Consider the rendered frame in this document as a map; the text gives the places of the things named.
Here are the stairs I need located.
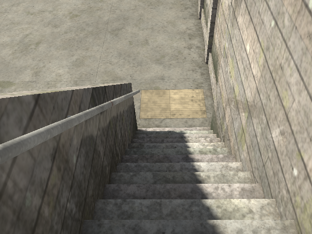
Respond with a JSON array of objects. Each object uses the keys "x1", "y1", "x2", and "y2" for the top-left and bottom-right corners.
[{"x1": 81, "y1": 127, "x2": 298, "y2": 234}]

